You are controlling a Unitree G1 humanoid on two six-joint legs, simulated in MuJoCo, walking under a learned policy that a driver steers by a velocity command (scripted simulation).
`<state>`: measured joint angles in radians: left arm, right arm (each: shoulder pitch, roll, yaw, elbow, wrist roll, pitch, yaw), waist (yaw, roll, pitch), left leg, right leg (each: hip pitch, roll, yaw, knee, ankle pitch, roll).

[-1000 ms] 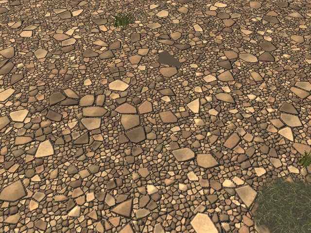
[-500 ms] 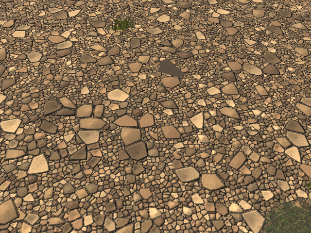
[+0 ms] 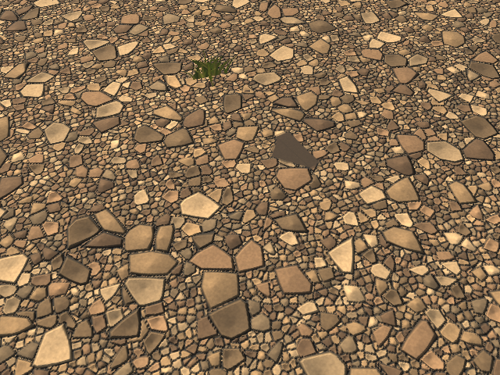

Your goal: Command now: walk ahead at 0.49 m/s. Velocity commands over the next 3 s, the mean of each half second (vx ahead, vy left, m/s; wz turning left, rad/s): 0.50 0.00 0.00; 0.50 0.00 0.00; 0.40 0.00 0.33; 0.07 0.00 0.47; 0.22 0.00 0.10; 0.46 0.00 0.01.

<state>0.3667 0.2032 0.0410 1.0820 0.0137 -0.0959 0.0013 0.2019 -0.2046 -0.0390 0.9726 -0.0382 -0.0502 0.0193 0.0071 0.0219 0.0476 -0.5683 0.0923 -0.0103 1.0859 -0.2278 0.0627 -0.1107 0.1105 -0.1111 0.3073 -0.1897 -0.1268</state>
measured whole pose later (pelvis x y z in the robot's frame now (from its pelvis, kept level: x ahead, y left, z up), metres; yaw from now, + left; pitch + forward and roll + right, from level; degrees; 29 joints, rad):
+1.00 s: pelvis +0.57 +0.00 +0.00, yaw +0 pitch +0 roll +0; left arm 0.23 0.21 0.06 0.98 0.02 -0.08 0.00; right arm 0.31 -0.21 -0.05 1.01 -0.02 -0.07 0.01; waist -0.01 0.02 0.05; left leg -0.39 0.03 0.01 1.14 -0.32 0.08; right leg -0.25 0.05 -0.11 0.42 -0.17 -0.10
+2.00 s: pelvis +0.88 +0.01 +0.00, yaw +26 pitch +1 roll +0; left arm 0.17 0.25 0.04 0.78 0.00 0.03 0.04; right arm 0.25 -0.27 -0.08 0.82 -0.03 0.03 -0.01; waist -0.04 0.02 0.02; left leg -0.29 -0.16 -0.18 0.43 -0.14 0.08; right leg -0.32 0.02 0.04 0.63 -0.37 0.00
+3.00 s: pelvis +1.16 +0.14 -0.03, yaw +27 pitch +1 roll +1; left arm 0.03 0.23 0.03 0.80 0.05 -0.06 -0.02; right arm 0.44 -0.22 -0.02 1.04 -0.01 -0.07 -0.01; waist -0.05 0.00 0.07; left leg 0.03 -0.03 0.01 0.66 -0.50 0.05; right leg -0.47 0.01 -0.10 0.58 -0.11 -0.11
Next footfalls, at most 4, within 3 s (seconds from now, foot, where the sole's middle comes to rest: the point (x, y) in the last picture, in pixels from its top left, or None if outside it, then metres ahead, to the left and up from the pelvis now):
0.30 left None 0.35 0.11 -0.78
0.84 right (288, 321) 0.65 -0.07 -0.78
1.40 left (231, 238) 0.93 0.10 -0.78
2.04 right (286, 228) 0.97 -0.07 -0.78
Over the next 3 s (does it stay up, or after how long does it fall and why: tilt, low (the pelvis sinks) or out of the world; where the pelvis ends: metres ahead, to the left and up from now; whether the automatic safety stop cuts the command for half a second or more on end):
stays up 1.16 0.14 -0.03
